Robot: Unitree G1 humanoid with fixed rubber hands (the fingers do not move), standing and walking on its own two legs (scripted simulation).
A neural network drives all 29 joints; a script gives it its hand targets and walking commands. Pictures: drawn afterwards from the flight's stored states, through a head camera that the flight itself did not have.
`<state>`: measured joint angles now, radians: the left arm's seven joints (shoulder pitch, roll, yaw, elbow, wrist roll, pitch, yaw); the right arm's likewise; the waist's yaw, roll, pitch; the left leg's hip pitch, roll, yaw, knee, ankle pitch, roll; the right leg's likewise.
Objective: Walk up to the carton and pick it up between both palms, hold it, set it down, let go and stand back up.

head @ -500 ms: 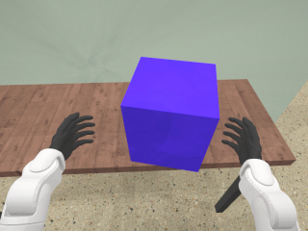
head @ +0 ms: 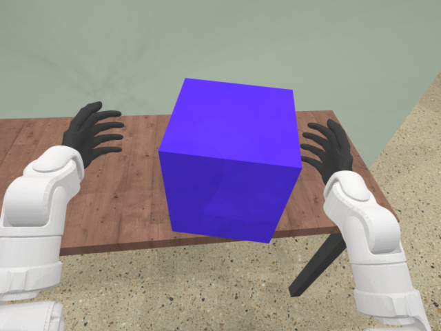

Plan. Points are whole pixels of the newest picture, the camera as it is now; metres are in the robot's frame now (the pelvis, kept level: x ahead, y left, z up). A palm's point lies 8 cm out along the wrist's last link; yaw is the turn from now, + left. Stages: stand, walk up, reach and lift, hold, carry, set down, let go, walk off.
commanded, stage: reach and lift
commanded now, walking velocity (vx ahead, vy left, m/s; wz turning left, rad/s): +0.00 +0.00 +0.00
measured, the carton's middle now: (229, 164) +0.40 -0.05 +0.06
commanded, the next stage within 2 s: none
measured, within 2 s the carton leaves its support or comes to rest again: neither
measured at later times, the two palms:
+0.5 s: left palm (89, 111) +0.42 +0.19 +0.19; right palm (333, 132) +0.36 -0.21 +0.18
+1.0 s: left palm (114, 160) +0.40 +0.17 +0.09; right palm (310, 171) +0.35 -0.19 +0.09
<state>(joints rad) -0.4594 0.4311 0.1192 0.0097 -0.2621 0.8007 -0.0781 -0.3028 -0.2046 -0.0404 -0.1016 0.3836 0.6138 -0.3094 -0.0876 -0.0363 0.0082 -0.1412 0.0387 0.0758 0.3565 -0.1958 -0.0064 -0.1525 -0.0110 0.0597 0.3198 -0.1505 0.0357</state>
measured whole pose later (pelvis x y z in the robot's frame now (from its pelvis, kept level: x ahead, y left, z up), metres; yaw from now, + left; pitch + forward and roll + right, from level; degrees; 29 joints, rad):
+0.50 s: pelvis +0.00 +0.00 +0.00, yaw +1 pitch +0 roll -1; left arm -0.77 0.46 0.03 0.33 -0.27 0.77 -0.03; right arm -0.63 -0.23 -0.08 0.30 0.41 0.55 -0.27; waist -0.14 -0.05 -0.01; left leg -0.19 0.04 0.04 0.41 -0.22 0.00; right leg -0.16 -0.01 0.03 0.30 -0.14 0.04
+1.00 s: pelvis -0.01 +0.00 +0.00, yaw +2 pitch +2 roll -1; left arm -0.66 0.32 0.01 0.64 -0.21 0.39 -0.02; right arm -0.53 -0.09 -0.07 0.45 0.27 0.31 -0.29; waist -0.13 -0.01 0.01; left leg -0.26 0.04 0.02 0.44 -0.21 -0.01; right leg -0.23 -0.01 0.02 0.35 -0.15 0.03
